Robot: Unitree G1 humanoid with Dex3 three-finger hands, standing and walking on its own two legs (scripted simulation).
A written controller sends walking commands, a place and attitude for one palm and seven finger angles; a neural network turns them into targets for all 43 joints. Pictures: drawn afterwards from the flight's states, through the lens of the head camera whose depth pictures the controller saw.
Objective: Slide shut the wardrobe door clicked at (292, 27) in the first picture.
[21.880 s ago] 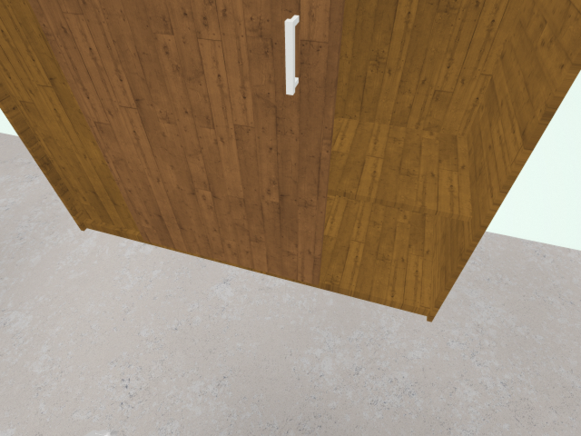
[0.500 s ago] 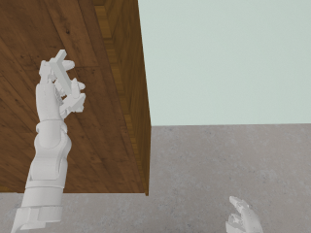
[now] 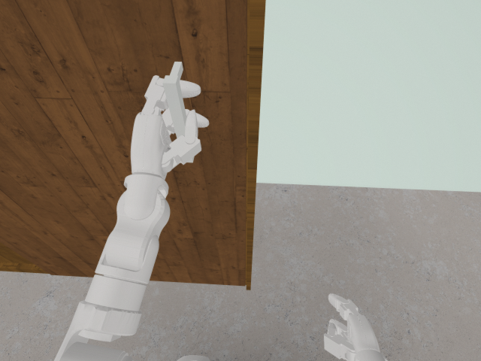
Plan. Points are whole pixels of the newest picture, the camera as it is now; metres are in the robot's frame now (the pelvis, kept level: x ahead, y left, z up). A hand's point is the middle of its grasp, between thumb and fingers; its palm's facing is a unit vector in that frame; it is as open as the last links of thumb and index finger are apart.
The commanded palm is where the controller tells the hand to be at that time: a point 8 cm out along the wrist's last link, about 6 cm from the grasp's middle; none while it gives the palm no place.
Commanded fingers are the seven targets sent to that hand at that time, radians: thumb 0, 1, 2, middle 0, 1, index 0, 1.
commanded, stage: stop walking and hold the door there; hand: left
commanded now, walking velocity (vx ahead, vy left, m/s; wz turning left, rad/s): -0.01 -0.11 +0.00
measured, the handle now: (183, 116) +0.41 +0.15 +0.18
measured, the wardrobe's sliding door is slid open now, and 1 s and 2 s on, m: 0.00 0.00 0.00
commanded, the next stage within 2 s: loosen the grip on the handle in 0.36 s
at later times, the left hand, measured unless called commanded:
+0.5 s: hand (192, 139) +0.37 +0.12 +0.18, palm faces +0.09 -0.98 -0.17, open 6.2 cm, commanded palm +0.33 +0.16 +0.18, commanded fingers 0.00 0.54 0.73 -0.45 -1.40 -0.45 -1.40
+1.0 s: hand (182, 141) +0.36 +0.14 +0.18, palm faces +0.12 -0.99 -0.07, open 14.2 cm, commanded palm +0.33 +0.18 +0.18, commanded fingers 0.00 -0.55 0.20 -0.25 -1.15 -0.25 -1.15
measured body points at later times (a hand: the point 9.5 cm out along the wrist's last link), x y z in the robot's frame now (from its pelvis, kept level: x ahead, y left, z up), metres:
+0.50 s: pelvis +0.00 +0.00 +0.01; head +0.02 -0.02 +0.46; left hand +0.36 +0.17 +0.19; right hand +0.20 -0.22 -0.09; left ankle +0.01 +0.14 -0.73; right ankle +0.02 -0.12 -0.73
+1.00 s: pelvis -0.02 +0.01 +0.00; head -0.02 +0.00 +0.45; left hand +0.35 +0.19 +0.18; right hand +0.09 -0.25 -0.10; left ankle +0.01 +0.14 -0.73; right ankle +0.02 -0.12 -0.73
